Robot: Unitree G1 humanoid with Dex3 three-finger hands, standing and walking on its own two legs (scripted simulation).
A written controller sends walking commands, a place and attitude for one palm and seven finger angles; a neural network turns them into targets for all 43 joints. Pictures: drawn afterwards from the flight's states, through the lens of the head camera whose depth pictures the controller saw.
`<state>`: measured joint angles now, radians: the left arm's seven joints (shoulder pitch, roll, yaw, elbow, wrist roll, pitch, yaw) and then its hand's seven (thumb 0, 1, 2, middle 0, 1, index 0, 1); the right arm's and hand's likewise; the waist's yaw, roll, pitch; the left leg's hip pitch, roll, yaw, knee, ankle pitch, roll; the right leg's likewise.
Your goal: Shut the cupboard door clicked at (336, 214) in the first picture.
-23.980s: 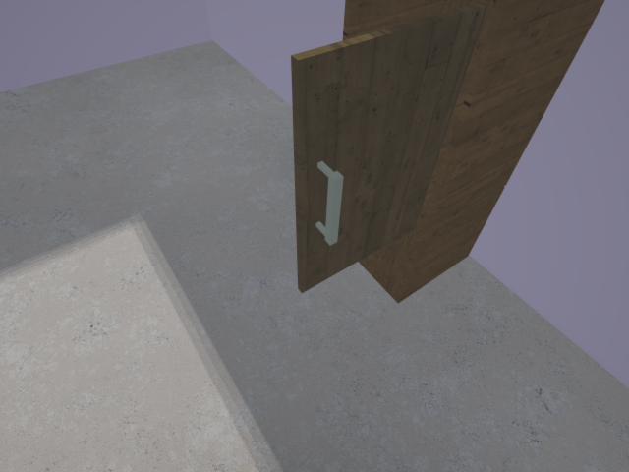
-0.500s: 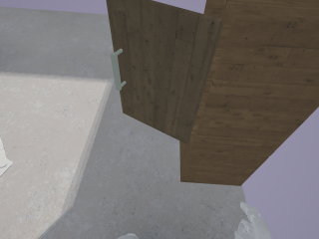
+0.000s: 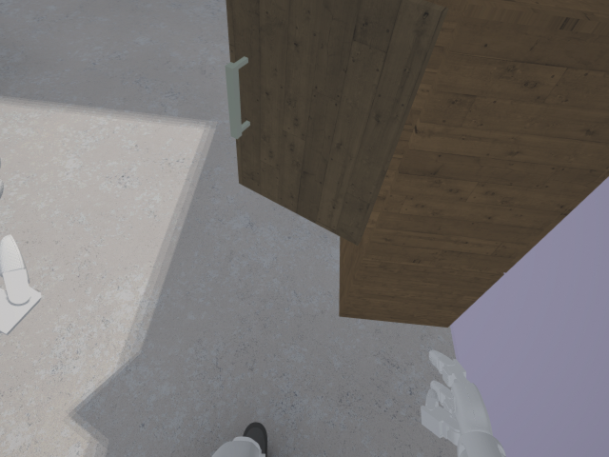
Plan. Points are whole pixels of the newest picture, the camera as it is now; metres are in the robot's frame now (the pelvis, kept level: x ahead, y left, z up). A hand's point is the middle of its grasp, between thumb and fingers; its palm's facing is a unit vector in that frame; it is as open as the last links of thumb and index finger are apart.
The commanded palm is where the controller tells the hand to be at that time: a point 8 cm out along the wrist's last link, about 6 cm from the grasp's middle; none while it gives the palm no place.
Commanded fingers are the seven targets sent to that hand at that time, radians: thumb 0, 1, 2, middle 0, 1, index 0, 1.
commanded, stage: stop stepping back and stand still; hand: left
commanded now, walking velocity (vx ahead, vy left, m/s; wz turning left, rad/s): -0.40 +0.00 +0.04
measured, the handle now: (239, 99) +0.79 +0.23 -0.02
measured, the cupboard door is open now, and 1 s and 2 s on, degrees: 63 63 63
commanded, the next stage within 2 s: let the arm hang, fingers relaxed in 0.96 s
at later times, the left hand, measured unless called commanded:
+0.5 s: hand out of the picture +0.13 +0.27 +0.17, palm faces +0.40 -0.84 -0.37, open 7.5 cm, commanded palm +0.06 +0.31 +0.19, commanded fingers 0.00 0.90 0.90 -0.20 -0.30 -0.20 -0.30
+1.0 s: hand out of the picture +0.13 +0.30 +0.18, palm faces +0.43 -0.80 -0.41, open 7.5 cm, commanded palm +0.06 +0.33 +0.19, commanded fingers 0.00 0.90 0.90 -0.20 -0.30 -0.20 -0.30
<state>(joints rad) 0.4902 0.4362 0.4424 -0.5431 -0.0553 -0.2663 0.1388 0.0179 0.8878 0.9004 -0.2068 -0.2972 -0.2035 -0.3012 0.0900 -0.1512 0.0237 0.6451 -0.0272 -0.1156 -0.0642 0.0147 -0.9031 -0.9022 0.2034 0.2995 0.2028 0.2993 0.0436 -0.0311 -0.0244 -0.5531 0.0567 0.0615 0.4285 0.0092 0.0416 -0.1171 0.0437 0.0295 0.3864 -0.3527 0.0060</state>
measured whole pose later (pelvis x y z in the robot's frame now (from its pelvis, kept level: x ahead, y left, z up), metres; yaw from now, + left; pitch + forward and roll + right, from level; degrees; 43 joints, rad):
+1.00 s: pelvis -0.08 +0.03 +0.01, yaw +0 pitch +1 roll -1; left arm 0.52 0.41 0.41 -0.49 -0.05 -0.20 0.16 0.02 0.89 0.90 -0.21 -0.30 -0.20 -0.30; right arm 0.20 -0.15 0.05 0.61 0.00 -0.13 -0.07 0.02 -0.91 -0.90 0.20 0.30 0.20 0.30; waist -0.02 -0.03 -0.01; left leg -0.33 0.02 0.02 0.46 -0.15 0.00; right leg -0.14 0.03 -0.01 0.42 -0.30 -0.01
